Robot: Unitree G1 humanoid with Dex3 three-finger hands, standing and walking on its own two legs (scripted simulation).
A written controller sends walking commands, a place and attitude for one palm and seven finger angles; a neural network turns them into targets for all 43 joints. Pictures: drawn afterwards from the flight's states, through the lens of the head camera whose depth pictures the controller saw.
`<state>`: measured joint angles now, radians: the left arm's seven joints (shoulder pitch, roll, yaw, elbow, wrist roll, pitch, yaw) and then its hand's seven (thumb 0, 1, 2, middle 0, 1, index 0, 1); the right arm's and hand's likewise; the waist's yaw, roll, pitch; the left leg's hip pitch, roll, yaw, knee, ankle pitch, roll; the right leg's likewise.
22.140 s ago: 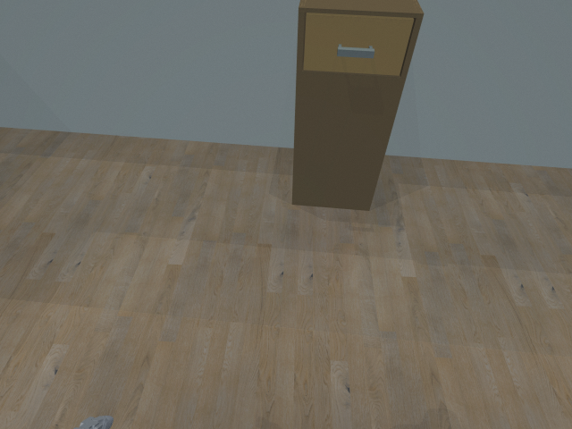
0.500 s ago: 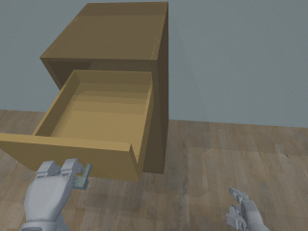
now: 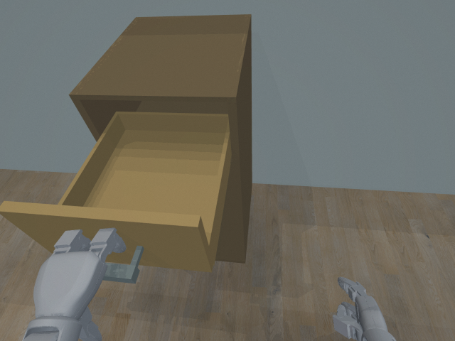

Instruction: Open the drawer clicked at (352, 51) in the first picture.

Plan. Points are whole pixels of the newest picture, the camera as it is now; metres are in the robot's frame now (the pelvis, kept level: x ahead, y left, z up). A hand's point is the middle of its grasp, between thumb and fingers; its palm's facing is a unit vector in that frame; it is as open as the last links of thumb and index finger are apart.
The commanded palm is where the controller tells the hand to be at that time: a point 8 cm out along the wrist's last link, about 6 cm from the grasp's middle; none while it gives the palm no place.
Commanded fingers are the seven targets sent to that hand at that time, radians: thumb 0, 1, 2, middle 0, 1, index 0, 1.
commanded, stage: lift the hand off the handle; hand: left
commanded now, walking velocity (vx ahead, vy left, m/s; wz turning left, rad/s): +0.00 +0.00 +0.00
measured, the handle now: (107, 259) +0.22 +0.25 +0.03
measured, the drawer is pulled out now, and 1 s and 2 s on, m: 0.30 0.30 0.30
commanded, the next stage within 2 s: draw the hand back to the body in 0.96 s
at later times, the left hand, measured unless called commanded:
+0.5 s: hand (66, 264) +0.18 +0.25 +0.12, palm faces +0.09 -0.08 -0.99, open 13.3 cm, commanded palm +0.15 +0.25 +0.18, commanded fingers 0.00 -0.50 0.30 -0.30 -1.20 -0.30 -1.20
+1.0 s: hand (45, 232) +0.20 +0.26 +0.18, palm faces +0.14 -0.07 -0.99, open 13.9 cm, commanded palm +0.15 +0.25 +0.23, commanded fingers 0.00 -0.50 0.30 -0.30 -1.20 -0.30 -1.20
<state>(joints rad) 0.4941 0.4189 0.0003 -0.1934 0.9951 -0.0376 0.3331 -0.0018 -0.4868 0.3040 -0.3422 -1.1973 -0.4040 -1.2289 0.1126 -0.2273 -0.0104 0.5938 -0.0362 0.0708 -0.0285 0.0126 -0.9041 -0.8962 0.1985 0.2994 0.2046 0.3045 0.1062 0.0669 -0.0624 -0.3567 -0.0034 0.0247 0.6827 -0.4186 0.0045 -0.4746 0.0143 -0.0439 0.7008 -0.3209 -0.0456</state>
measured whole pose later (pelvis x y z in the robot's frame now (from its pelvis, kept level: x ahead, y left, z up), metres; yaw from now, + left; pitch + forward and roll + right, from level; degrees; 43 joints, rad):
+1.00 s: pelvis +0.00 +0.01 +0.03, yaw +1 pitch -3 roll +0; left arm 0.37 0.56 0.09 -0.55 0.81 0.15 -0.04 0.00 -0.49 0.30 -0.32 -1.20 -0.31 -1.20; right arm 0.08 -0.28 0.05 0.57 0.03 0.13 0.01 0.01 -0.90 -0.90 0.20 0.30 0.20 0.30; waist 0.12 0.13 0.01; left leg -0.06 -0.01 0.01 0.39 -0.28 0.02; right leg -0.16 0.01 -0.05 0.40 -0.18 -0.03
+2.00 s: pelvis +0.01 +0.00 +0.03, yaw +2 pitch -4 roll -1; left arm 0.44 0.32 0.29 -0.53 -0.05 -0.16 0.10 -0.01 -0.19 0.43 -0.29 -1.00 -0.29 -1.00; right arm 0.20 -0.19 0.04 0.63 -0.02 -0.15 -0.06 0.01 -0.90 -0.90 0.20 0.30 0.21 0.30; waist 0.07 0.05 0.05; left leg -0.02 0.01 -0.01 0.39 -0.29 0.00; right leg -0.10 0.03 -0.08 0.36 -0.19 -0.04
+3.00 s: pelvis -0.02 +0.01 +0.02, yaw +2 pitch +2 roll -1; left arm 0.59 0.36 0.38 -0.59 -0.05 -0.21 0.11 0.01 0.89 0.90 -0.21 -0.30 -0.21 -0.30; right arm 0.17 -0.24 -0.02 0.59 0.01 -0.07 -0.06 0.01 -0.90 -0.90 0.20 0.30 0.21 0.30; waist 0.01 0.04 0.01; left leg -0.22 -0.01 -0.01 0.46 -0.27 0.02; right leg -0.29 0.01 -0.08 0.40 -0.15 -0.03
